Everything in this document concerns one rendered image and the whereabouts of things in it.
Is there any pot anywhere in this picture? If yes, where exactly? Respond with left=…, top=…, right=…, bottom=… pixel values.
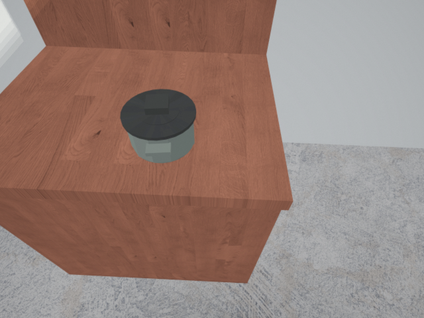
left=128, top=124, right=195, bottom=163

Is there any knob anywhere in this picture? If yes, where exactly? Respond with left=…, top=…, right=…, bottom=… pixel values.
left=144, top=94, right=170, bottom=115

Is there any lid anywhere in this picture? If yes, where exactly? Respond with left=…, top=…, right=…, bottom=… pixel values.
left=120, top=89, right=196, bottom=140

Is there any table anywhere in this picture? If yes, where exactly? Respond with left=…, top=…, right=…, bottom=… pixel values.
left=0, top=0, right=293, bottom=284

